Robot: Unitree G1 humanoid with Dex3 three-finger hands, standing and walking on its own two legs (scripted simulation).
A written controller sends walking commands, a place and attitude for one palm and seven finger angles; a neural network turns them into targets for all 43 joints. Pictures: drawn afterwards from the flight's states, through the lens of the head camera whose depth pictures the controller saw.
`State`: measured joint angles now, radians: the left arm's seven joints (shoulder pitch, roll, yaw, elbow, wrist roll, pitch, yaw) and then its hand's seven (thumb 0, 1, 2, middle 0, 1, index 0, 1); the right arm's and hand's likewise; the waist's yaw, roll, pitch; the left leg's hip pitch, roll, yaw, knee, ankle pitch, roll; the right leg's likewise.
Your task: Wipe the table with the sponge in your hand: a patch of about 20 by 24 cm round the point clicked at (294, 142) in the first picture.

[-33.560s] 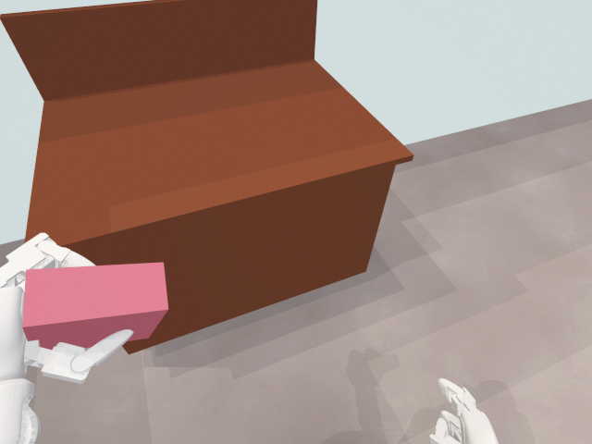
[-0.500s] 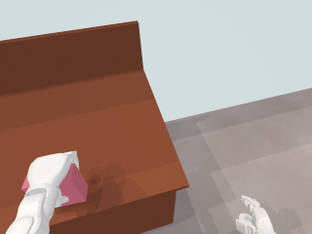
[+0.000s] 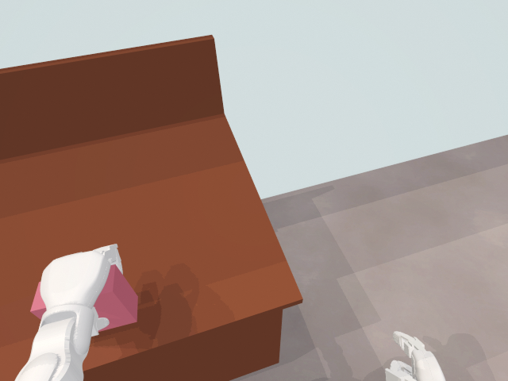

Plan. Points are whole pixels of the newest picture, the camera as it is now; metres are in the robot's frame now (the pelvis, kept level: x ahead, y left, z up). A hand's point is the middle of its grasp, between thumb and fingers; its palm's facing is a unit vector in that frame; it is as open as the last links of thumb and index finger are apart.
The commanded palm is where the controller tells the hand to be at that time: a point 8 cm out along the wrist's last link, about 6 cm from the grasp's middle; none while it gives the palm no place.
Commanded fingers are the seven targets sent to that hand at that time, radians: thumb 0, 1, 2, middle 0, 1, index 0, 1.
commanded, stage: lower the sponge onto the table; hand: left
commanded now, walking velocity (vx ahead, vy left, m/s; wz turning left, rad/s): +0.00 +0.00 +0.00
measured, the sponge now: (95, 307) +0.21 +0.32 -0.03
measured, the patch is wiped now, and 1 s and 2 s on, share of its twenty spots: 0.00 0.00 0.15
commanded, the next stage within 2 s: wipe forward along the first lane in 0.70 s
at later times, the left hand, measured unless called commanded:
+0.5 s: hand (85, 303) +0.21 +0.32 -0.01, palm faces -0.10 -0.06 -0.99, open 9.5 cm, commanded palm +0.19 +0.32 +0.04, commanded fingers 0.00 0.10 1.30 -1.20 -1.60 -1.20 -1.60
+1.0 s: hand (87, 299) +0.22 +0.33 -0.03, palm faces -0.14 -0.02 -0.99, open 9.5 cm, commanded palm +0.22 +0.33 +0.02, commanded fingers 0.00 0.10 1.30 -1.20 -1.60 -1.20 -1.60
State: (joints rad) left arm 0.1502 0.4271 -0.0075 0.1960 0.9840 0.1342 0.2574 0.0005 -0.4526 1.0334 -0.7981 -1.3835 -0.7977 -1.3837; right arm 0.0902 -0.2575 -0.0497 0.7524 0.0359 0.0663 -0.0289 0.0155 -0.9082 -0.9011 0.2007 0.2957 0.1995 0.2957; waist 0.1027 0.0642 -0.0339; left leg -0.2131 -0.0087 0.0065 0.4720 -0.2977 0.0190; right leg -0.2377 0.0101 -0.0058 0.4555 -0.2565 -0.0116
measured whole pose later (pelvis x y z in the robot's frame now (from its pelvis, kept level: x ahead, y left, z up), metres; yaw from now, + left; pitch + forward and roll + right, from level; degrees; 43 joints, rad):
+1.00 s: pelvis -0.02 +0.00 -0.01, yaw +2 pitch +7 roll -1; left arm -0.06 0.44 0.02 0.53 1.02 0.07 0.31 0.01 -0.51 1.08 -0.83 -1.35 -0.83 -1.36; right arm 0.13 -0.26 -0.06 0.78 0.04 0.05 -0.05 0.01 -0.91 -0.90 0.20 0.30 0.20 0.30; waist 0.09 0.07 -0.07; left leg -0.42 -0.02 -0.02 0.62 -0.32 0.02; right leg -0.43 0.00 -0.03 0.59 -0.29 -0.01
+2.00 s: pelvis -0.06 -0.03 -0.06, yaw +0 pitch +20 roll -3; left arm -0.67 0.77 0.14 1.19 1.08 -0.10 0.27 0.02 -0.61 1.17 -0.86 -1.34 -0.86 -1.39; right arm 0.26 -0.30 -0.02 0.75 0.06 0.05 -0.03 0.01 -0.91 -0.90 0.20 0.30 0.20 0.30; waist -0.04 0.06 -0.14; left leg -0.92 0.03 -0.06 0.96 -0.40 0.02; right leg -0.90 0.06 -0.08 0.87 -0.32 -0.05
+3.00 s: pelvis -0.01 +0.02 -0.04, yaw +1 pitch +20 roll -4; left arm -0.74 0.66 -0.04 1.13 1.03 0.05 0.29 0.00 -0.57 1.16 -0.80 -1.40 -0.81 -1.45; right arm 0.27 -0.26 -0.05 0.80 0.04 0.13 -0.02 0.01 -0.91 -0.90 0.20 0.30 0.20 0.30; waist -0.03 0.04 -0.14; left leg -0.76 -0.01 -0.05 0.83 -0.42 0.04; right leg -0.72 0.01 -0.05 0.70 -0.33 0.00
